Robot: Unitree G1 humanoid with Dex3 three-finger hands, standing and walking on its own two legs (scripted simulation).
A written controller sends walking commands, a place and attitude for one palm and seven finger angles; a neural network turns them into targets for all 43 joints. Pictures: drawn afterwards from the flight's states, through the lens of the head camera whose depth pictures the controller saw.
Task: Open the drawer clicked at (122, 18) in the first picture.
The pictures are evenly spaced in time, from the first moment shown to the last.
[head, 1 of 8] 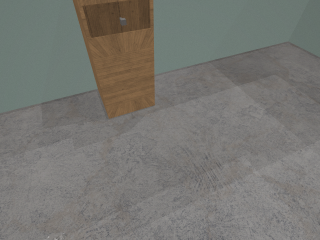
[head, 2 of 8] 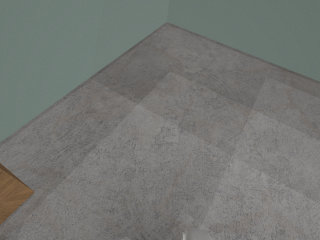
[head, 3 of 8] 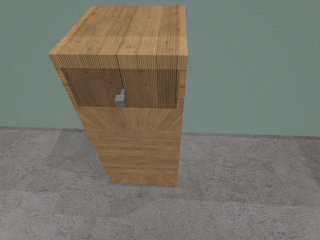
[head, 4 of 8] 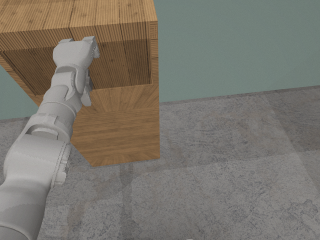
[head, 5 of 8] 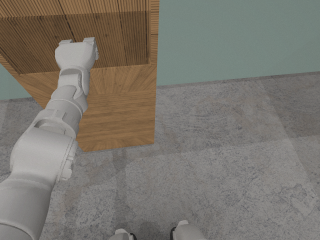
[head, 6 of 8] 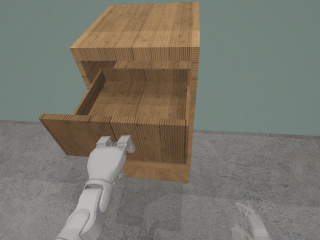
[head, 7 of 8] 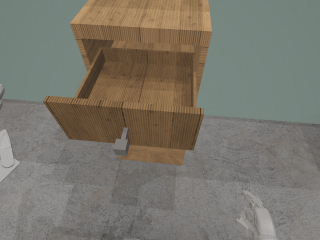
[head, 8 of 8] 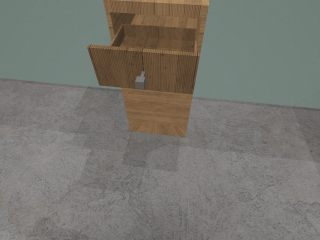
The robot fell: no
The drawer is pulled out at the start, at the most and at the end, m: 0.00 0.30 0.28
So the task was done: yes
